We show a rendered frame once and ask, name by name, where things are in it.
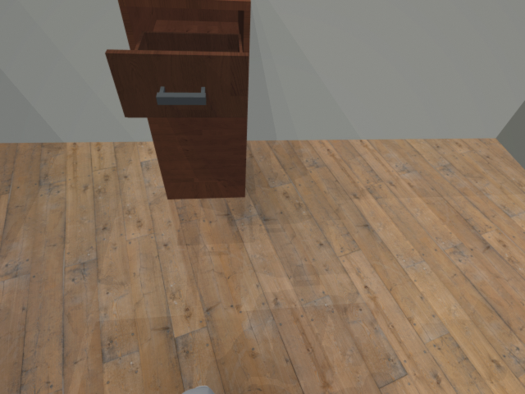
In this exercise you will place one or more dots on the drawer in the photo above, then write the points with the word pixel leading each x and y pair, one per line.
pixel 183 63

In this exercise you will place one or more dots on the handle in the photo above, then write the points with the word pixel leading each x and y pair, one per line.
pixel 181 98

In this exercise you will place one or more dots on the cabinet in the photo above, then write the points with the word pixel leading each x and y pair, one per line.
pixel 199 157

